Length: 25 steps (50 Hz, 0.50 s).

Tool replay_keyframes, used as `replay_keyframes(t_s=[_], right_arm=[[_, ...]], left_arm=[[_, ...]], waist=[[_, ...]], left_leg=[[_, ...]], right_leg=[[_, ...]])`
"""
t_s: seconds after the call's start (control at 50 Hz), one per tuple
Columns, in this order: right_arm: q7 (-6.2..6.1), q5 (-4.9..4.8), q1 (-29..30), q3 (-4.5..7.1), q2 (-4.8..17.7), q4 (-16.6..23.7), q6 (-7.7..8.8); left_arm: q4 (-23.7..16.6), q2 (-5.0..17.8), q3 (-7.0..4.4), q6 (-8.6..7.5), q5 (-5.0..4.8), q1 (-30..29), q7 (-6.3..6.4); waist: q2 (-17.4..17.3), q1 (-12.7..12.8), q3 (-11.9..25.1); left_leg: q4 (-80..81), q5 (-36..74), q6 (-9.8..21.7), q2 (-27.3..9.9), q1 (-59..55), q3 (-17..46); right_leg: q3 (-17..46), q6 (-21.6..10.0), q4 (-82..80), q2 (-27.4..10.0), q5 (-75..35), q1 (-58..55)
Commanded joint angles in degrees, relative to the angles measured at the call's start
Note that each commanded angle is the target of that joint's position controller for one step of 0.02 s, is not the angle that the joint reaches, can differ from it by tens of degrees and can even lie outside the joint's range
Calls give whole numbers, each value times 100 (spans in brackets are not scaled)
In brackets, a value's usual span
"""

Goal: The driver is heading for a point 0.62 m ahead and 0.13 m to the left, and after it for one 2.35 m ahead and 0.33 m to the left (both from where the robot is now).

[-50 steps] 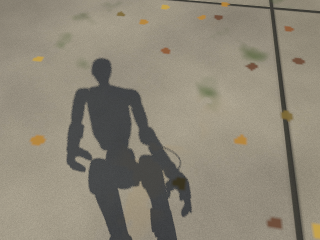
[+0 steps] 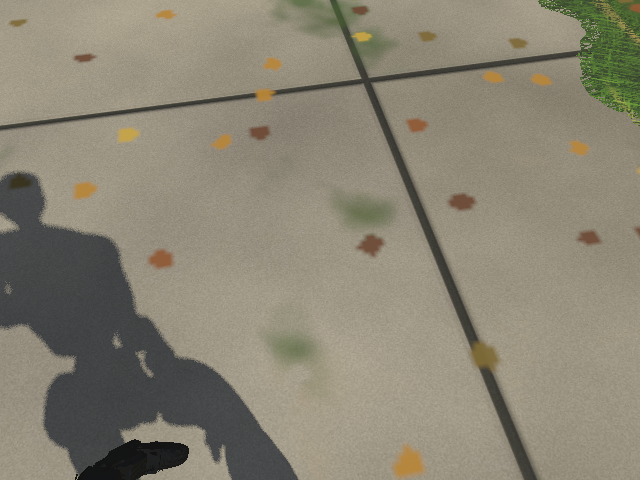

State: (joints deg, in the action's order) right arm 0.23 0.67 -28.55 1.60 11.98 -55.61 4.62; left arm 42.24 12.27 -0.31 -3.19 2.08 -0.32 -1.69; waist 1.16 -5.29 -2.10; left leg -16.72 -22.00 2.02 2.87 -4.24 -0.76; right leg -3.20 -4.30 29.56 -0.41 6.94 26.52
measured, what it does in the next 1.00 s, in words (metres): walks ahead, turning left: right foot, then left foot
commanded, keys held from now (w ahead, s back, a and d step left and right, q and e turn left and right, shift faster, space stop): w+q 0.70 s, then w+e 0.30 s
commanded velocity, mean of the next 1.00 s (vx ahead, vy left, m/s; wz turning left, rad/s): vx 0.50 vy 0.00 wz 0.34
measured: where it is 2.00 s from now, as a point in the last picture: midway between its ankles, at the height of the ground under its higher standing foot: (215, 254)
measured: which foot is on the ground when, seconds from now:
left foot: down 0.00-0.02, up 0.04-0.54, down 0.56-1.00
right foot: up 0.00-0.00, down 0.02-0.58, up 0.60-1.00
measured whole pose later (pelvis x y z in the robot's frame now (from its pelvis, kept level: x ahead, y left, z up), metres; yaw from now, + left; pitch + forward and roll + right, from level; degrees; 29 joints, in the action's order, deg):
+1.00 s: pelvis +0.49 +0.12 +0.01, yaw +21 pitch +0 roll +1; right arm -0.1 1.2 -22.2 2.3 13.6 -52.7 4.5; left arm 46.7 14.2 -2.2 -0.8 1.3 8.9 -2.3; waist 2.8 -2.1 -2.2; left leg -7.4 -14.8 6.4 7.5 -6.7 -1.7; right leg -1.5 -1.9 42.3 -4.0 0.5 37.6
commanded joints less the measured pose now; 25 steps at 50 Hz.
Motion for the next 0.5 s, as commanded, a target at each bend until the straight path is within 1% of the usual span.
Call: replay_keyframes(t_s=[0.02,0.04,0.06,0.08,0.1,0.12,0.14,0.16,0.18,0.2,0.24,0.28,0.34,0.38,0.44,0.46,0.5], right_arm=[[-24,-97,233,126,786,444,47],[-39,-261,-529,-7,107,532,8],[-99,-59,-206,190,872,385,-83],[-55,-37,223,222,818,485,-91],[-14,-34,420,194,642,509,-101],[21,16,476,214,601,483,-162],[71,77,377,218,536,461,-241],[110,95,386,220,462,474,-302],[142,96,492,228,425,518,-343],[172,104,652,235,392,582,-373],[221,115,1028,245,376,713,-402],[258,106,1418,234,348,858,-410],[321,101,2040,166,264,1085,-388],[365,118,2467,120,241,1251,-382],[397,146,2852,109,306,1449,-378],[392,156,2876,120,337,1485,-378],[346,172,2661,170,431,1466,-390]], left_arm=[[300,1222,-411,-193,195,2404,217],[318,1727,-540,-137,226,2551,212],[283,1314,-494,-58,-2,2339,178],[239,933,-377,-62,-43,1785,167],[240,683,-320,-106,-52,1508,145],[277,565,-291,-154,-53,1435,159],[339,509,-274,-190,-75,1432,184],[383,532,-284,-248,-79,1501,188],[431,541,-297,-303,-101,1589,189],[483,589,-318,-341,-130,1657,196],[571,619,-339,-363,-130,1827,216],[675,588,-334,-348,-110,2018,221],[772,611,-329,-335,-105,2140,225],[852,704,-346,-326,-106,2314,250],[995,823,-375,-262,-94,2578,292],[1025,864,-382,-227,-86,2598,310],[1051,1019,-416,-156,-72,2554,347]], waist=[[166,1395,1376],[1366,1038,2040],[409,1078,1606],[246,850,713],[225,731,299],[336,625,106],[389,485,30],[423,442,48],[330,410,32],[306,385,-17],[254,414,-87],[255,469,-165],[268,566,-289],[275,683,-359],[249,779,-423],[265,755,-395],[417,602,-156]], left_leg=[[-3061,3339,439,-873,1748,308],[-4892,-769,242,18,3587,-119],[-5368,-669,318,-215,3958,362],[-5278,-146,337,-444,4031,464],[-5037,195,311,-621,3888,438],[-4878,346,279,-715,3712,407],[-4802,449,231,-769,3517,377],[-4811,523,202,-766,3437,335],[-4811,647,182,-785,3545,325],[-4768,822,154,-815,3741,304],[-4624,1222,108,-872,4154,270],[-4280,1601,64,-883,4431,210],[-3285,2179,54,-806,4296,-48],[-2718,2320,126,-757,4156,-296],[-2194,1972,324,-642,4075,-555],[-2068,1738,414,-549,3965,-641],[-1947,1118,637,-198,3449,-870]], right_leg=[[1245,-490,-506,-1077,430,-3439],[3590,-1130,-955,-2687,617,-4712],[3791,-1085,-1265,-2489,1289,-4002],[2904,-903,-1515,-2194,1318,-3165],[2236,-736,-1788,-1916,888,-2539],[1717,-558,-1933,-1685,535,-2174],[1306,-433,-2051,-1520,302,-1890],[1120,-454,-2100,-1525,-10,-1776],[923,-462,-2155,-1504,-284,-1804],[719,-467,-2215,-1491,-441,-1849],[363,-458,-2268,-1451,-717,-2004],[37,-444,-2260,-1388,-970,-2125],[-443,-362,-2201,-1264,-1323,-2150],[-637,-334,-2164,-1342,-1580,-2319],[-850,-294,-1921,-1504,-2177,-2896],[-940,-268,-1727,-1537,-2668,-3074],[-1126,-208,-1007,-1568,-4377,-3341]])
Keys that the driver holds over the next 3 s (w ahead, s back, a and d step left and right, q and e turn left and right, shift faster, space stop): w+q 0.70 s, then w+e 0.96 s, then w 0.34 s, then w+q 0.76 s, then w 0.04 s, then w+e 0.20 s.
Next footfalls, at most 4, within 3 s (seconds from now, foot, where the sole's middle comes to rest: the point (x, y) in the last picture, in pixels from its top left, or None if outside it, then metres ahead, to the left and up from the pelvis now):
0.02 right None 0.16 -0.09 -0.77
0.56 left None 0.40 0.14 -0.77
1.14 right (251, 357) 0.74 0.12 -0.77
1.66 left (166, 266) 1.02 0.33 -0.77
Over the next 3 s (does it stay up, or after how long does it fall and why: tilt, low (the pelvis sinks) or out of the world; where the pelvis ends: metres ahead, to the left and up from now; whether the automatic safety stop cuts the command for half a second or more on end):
stays up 1.52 0.26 0.02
